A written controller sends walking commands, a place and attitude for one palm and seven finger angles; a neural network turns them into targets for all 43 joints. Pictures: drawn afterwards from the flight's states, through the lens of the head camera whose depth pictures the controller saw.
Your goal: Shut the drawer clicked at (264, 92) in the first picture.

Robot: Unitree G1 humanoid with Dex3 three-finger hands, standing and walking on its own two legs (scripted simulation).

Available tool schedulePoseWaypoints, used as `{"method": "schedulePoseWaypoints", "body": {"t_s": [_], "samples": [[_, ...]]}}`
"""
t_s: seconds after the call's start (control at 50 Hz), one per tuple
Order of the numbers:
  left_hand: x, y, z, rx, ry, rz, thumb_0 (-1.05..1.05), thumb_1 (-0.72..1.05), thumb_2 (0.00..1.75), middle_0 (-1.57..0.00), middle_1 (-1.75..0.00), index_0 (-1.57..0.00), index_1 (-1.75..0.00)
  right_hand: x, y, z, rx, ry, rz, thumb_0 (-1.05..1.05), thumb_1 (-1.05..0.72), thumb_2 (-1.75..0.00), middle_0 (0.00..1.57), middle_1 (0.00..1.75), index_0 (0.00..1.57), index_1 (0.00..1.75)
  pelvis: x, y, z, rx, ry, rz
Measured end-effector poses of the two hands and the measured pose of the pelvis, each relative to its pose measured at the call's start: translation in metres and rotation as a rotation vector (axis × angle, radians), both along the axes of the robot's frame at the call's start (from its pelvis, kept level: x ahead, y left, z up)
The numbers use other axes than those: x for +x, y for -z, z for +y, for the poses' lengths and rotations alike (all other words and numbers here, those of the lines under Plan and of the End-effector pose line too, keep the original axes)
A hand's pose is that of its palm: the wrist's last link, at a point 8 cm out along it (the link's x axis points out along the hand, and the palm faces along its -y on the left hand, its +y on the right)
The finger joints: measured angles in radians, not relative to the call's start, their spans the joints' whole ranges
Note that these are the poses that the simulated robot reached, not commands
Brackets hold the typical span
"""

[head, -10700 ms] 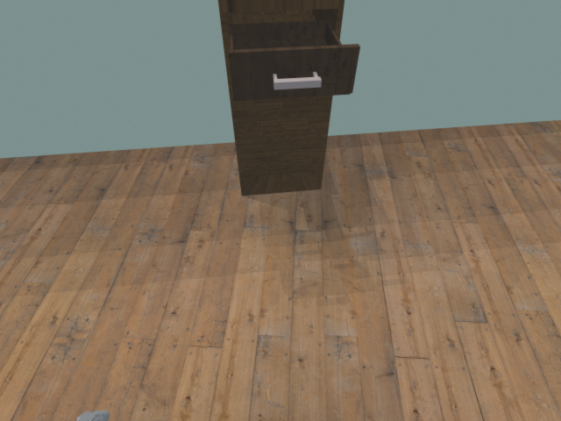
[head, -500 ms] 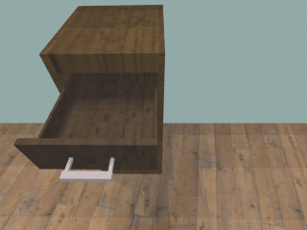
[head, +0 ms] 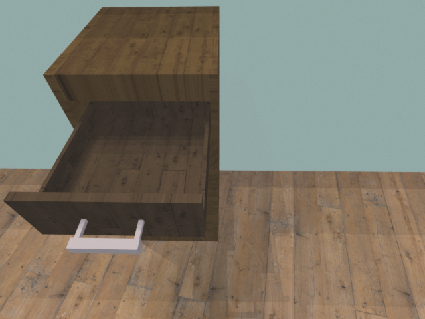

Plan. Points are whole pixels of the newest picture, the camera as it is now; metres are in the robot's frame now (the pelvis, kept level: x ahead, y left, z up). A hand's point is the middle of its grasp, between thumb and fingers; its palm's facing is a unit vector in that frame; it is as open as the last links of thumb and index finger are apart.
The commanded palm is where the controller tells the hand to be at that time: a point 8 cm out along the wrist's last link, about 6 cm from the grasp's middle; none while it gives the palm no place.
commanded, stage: come to a stop and stand still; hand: left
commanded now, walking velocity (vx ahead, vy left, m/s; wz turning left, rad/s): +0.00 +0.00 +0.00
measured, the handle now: (108, 235) +0.26 +0.22 +0.01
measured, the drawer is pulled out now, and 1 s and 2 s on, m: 0.30 0.30 0.30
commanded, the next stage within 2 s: look again from close up in 0.14 s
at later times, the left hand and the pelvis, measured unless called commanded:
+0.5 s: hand out of the picture -0.02 +0.15 -0.17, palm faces +0.05 -0.98 -0.18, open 7.4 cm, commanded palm none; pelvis +0.00 -0.01 +0.00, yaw +1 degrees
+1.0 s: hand out of the picture +0.10 +0.20 -0.08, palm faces +0.25 -0.94 -0.22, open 7.1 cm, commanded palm +0.08 +0.21 -0.05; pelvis -0.01 +0.01 -0.01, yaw +3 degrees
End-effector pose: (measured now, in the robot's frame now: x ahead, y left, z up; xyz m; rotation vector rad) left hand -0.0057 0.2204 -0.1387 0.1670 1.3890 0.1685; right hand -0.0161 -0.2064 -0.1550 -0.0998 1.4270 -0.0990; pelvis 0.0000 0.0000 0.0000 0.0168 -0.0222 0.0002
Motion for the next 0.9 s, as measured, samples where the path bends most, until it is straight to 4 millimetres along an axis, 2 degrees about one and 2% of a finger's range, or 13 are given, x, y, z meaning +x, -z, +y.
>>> {"method": "schedulePoseWaypoints", "body": {"t_s": [0.22, 0.38, 0.86, 0.9], "samples": [[-0.013, 0.004, -0.014, -0.029, -0.019, 0.021, 0.01, 0.91, 0.90, -0.20, -0.30, -0.20, -0.30, -0.003, -0.003, -0.005, -0.010, -0.001, 0.008, 0.00, -0.90, -0.90, 0.20, 0.30, 0.20, 0.30, 0.000, 0.000, -0.005, -0.003, -0.004, -0.003], [-0.018, 0.005, -0.018, -0.038, -0.028, 0.024, 0.01, 0.91, 0.90, -0.20, -0.30, -0.20, -0.30, -0.003, -0.003, -0.003, -0.007, -0.004, 0.004, 0.00, -0.90, -0.90, 0.20, 0.30, 0.20, 0.30, -0.002, 0.000, -0.006, -0.005, -0.008, -0.003], [-0.023, 0.007, -0.015, -0.038, -0.034, 0.021, 0.00, 0.91, 0.90, -0.20, -0.30, -0.20, -0.30, -0.015, -0.003, 0.007, 0.003, 0.005, 0.024, 0.00, -0.90, -0.90, 0.20, 0.30, 0.20, 0.30, -0.006, 0.001, -0.002, -0.012, -0.011, 0.002], [-0.008, -0.008, -0.001, 0.004, -0.087, -0.076, 0.04, 0.95, 0.90, -0.21, -0.31, -0.20, -0.30, -0.005, -0.006, 0.001, -0.030, -0.002, -0.063, 0.01, -0.91, -0.90, 0.20, 0.30, 0.20, 0.30, -0.008, 0.002, 0.000, -0.012, -0.005, -0.002]]}}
